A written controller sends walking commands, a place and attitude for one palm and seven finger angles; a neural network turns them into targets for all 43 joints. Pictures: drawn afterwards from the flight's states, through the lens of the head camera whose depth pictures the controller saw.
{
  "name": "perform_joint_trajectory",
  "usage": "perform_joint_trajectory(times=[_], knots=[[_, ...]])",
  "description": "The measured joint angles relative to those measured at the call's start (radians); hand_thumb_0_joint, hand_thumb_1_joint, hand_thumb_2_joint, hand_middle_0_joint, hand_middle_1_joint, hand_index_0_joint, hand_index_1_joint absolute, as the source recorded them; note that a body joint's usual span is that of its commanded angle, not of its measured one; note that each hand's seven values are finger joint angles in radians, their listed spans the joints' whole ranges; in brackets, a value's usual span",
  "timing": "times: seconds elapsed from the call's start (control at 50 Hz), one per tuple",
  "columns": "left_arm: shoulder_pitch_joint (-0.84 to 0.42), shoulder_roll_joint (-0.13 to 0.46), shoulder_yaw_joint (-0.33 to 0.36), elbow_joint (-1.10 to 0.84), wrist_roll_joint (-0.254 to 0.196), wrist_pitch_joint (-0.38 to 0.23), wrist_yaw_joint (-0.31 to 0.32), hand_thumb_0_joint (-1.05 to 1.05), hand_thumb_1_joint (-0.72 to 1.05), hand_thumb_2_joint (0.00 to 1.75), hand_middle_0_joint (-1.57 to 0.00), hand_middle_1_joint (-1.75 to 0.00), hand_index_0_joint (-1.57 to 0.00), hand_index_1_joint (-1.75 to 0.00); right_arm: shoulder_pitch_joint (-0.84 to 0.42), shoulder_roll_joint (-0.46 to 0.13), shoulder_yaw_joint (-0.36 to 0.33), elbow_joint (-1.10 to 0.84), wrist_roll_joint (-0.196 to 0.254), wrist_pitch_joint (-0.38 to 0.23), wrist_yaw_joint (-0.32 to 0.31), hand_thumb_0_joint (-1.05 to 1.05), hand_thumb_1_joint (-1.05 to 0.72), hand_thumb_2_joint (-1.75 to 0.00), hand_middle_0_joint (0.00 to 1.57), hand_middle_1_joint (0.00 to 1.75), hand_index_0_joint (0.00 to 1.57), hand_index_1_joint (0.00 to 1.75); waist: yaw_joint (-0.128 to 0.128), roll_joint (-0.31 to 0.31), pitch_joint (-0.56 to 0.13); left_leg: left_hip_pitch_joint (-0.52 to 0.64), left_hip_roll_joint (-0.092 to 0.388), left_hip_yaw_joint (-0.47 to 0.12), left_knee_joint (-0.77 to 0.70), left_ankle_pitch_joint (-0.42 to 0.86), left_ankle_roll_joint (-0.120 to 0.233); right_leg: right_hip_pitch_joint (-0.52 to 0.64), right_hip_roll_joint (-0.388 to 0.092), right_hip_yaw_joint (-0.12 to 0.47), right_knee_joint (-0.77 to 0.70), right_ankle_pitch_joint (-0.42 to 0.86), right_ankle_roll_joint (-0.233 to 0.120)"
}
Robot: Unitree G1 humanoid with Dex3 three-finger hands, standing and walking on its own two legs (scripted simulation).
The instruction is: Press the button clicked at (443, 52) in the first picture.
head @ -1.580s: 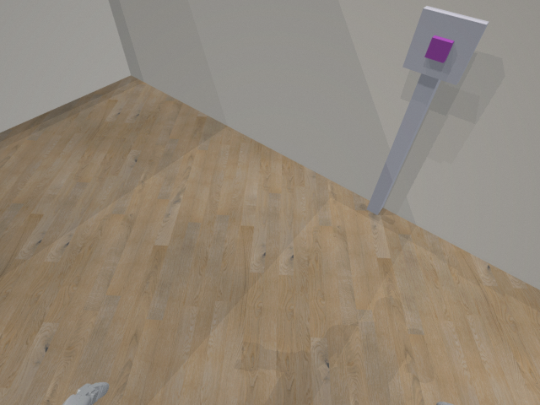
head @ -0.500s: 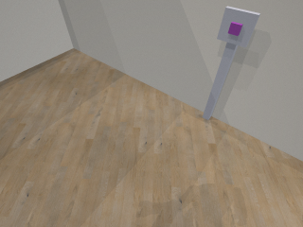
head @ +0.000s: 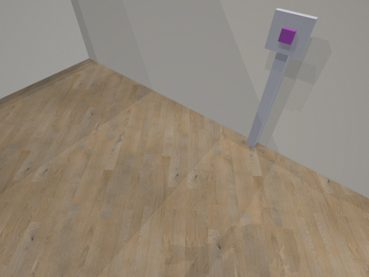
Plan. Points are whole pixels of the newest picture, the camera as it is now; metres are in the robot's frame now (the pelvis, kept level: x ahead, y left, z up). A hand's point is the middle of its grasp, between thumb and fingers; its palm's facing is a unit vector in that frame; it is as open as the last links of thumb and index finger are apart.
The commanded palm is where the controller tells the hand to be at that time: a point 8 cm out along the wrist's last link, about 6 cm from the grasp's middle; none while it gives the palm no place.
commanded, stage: look at it before walking up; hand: left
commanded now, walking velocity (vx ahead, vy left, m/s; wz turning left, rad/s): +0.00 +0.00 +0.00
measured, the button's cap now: (287, 35) +1.12 -0.41 +0.04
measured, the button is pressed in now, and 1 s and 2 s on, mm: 0 0 0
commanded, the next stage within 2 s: walk to a spot facing it in 0.16 s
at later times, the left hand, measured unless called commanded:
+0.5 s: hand out of the picture +0.06 +0.22 -0.18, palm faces -0.07 -0.97 -0.25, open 7.4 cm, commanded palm none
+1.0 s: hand (138, 271) +0.18 +0.13 -0.18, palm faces -0.18 -0.97 -0.16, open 7.4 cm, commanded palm none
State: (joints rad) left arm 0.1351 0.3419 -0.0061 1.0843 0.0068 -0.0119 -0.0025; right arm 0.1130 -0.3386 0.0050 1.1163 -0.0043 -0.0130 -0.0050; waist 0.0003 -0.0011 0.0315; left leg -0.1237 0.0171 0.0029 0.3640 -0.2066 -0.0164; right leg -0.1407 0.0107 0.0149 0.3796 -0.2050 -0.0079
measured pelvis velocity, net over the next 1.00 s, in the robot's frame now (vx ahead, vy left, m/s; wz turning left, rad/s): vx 0.19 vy -0.04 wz -0.27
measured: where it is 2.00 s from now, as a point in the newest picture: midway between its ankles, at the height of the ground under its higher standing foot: (204, 240)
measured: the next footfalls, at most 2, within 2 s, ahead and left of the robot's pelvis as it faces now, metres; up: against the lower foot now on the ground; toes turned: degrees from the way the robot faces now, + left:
left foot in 1.10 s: +0.43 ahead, +0.04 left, +0.00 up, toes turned -10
right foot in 1.70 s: +0.37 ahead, -0.18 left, +0.00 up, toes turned -44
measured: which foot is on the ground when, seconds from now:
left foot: down 0.00-0.64, up 0.66-1.00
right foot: down 0.00-1.00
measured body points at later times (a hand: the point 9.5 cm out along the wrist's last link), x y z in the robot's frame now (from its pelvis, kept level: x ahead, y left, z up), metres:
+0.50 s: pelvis +0.03 +0.00 -0.01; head +0.02 +0.00 +0.44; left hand +0.06 +0.27 -0.16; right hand +0.05 -0.27 -0.16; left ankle +0.00 +0.13 -0.75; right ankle +0.00 -0.11 -0.74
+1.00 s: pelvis +0.19 -0.04 -0.01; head +0.22 -0.04 +0.44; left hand +0.19 +0.18 -0.16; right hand +0.24 -0.29 -0.15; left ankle +0.34 +0.07 -0.70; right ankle +0.06 -0.12 -0.75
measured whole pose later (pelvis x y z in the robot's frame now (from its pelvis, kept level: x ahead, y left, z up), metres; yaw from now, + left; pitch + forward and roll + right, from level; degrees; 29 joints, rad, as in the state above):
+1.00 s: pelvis +0.19 -0.04 -0.01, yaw -15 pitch +0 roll -1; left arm 0.43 0.13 0.02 1.09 0.02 -0.07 0.01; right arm 0.12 -0.18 -0.05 0.99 -0.02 -0.02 0.03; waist 0.03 0.01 0.04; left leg -0.61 0.13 0.07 0.87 -0.17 -0.04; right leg 0.01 0.05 0.03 0.32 -0.33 -0.03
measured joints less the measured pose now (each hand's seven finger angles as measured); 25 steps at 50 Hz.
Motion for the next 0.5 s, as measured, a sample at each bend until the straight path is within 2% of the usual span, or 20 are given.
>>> perform_joint_trajectory(times=[0.34,0.4,0.5], knots=[[0.011,-0.006,0.003,-0.002,0.001,0.009,0.004,0.0,0.9,0.9,-0.2,-0.3,-0.2,-0.3,0.003,0.006,0.001,0.0,-0.005,0.006,-0.003,0.0,-0.91,-0.9,0.2,0.3,0.21,0.3,0.007,-0.001,0.001,-0.002,0.003,0.011,0.001,-0.003,0.0,-0.005,0.003,0.01,-0.002,0.002,0.002],[0.053,-0.027,0.009,-0.009,0.006,0.028,-0.004,0.0,0.9,0.9,-0.2,-0.3,-0.2,-0.3,0.032,0.027,-0.002,-0.009,-0.012,0.015,-0.001,0.0,-0.91,-0.9,0.2,0.3,0.2,0.3,0.015,0.0,-0.019,-0.013,0.013,0.033,0.052,-0.049,0.001,-0.025,0.013,0.031,0.047,-0.034,-0.001],[0.15,-0.068,0.024,-0.033,0.011,0.041,-0.027,0.0,0.9,0.9,-0.2,-0.3,-0.2,-0.3,0.106,0.068,-0.014,-0.037,-0.014,0.012,0.004,0.0,-0.91,-0.9,0.2,0.3,0.21,0.3,0.019,-0.003,-0.037,-0.028,0.031,0.078,0.131,-0.123,0.007,-0.086,0.03,0.059,0.191,-0.177,-0.016]])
